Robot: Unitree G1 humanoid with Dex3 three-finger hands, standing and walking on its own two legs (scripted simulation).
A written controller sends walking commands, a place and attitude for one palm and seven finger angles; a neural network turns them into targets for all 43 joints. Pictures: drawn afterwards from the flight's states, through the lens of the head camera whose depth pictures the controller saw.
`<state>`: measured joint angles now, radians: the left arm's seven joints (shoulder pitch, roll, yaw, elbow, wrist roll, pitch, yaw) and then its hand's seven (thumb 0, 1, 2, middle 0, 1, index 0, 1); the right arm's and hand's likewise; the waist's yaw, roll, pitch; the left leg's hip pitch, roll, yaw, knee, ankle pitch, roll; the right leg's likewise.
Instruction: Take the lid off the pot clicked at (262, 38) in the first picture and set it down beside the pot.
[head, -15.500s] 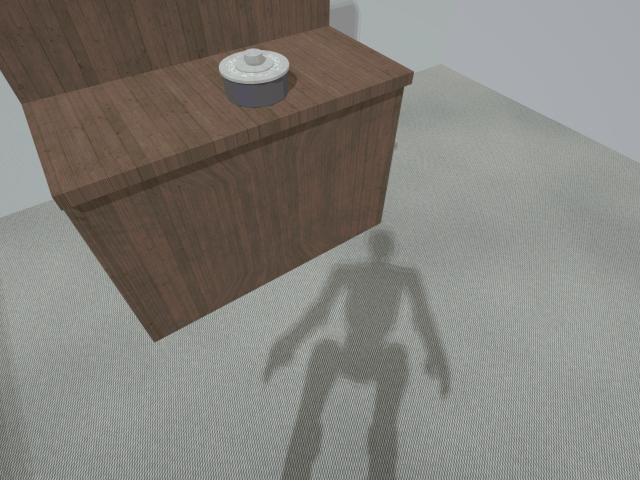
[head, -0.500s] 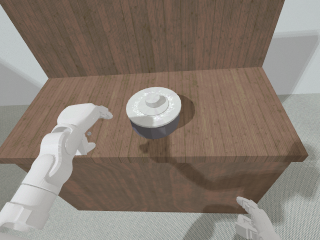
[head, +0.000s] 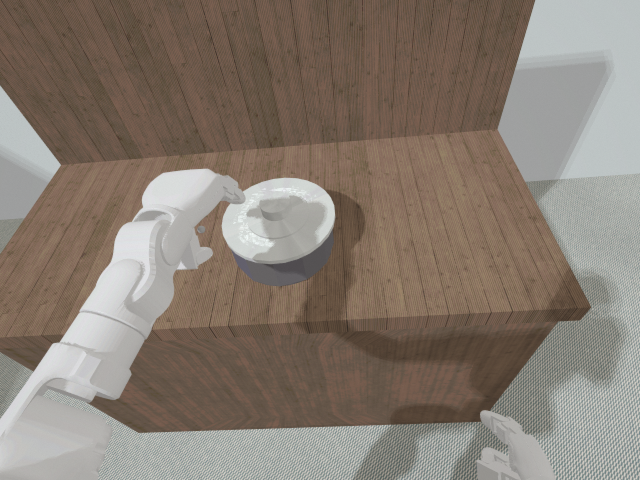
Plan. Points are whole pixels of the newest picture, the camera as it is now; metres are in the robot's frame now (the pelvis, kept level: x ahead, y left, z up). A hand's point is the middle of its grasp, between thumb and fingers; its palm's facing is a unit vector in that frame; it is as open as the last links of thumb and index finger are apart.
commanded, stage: move the open hand above the knob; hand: left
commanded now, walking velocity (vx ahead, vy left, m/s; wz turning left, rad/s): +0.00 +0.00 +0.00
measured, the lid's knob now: (275, 205) +0.51 +0.10 +0.04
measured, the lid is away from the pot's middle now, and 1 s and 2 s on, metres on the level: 0.00 0.00 0.00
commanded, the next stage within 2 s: lower the open fingers around the knob in 1.44 s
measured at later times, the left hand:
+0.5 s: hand (241, 207) +0.44 +0.13 +0.11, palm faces -0.26 -0.05 -0.96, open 10.5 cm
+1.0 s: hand (266, 186) +0.48 +0.10 +0.11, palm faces -0.28 -0.07 -0.96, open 10.5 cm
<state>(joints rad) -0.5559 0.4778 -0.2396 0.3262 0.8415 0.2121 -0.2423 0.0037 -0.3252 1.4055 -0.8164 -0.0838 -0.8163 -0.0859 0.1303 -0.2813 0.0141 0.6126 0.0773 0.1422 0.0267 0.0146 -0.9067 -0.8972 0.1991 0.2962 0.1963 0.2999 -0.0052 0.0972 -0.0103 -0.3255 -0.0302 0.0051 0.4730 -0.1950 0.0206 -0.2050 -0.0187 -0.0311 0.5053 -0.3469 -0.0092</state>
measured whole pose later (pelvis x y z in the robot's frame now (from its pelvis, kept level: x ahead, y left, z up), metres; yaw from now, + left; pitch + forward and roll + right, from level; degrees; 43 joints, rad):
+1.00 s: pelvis +0.01 +0.01 +0.00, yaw -2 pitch +8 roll +1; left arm -1.02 0.28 -0.28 0.96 0.89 0.32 -0.18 0.00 -0.32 1.41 -0.81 -0.08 -0.81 -0.09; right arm 0.27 -0.27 -0.01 0.72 0.06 0.13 0.01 0.01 -0.91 -0.90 0.20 0.30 0.20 0.30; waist -0.10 0.09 -0.08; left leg -0.42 -0.03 0.04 0.48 -0.20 0.04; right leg -0.31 -0.02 0.01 0.51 -0.33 0.01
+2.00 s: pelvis +0.01 +0.01 +0.00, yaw -2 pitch +9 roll +0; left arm -0.99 0.27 -0.32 0.98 0.89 0.31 -0.14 0.00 -0.32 1.41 -0.81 -0.08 -0.81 -0.09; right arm 0.23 -0.26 -0.03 0.71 0.06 0.12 0.01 0.01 -0.91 -0.90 0.20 0.30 0.20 0.30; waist -0.08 0.07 -0.08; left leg -0.46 -0.02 0.03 0.51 -0.22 0.03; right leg -0.33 -0.01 0.00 0.51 -0.34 0.00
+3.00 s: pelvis +0.00 +0.01 +0.00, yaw -3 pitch +10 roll +0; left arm -0.99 0.27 -0.28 1.09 0.89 0.28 -0.08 0.00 -0.05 1.07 -0.59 -0.74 -0.55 -0.73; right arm 0.24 -0.25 -0.02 0.73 0.06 0.10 0.00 0.01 -0.91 -0.90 0.20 0.30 0.20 0.30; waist -0.10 0.07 -0.10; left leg -0.50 -0.01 0.04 0.54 -0.22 0.04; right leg -0.38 0.00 0.01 0.53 -0.34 0.01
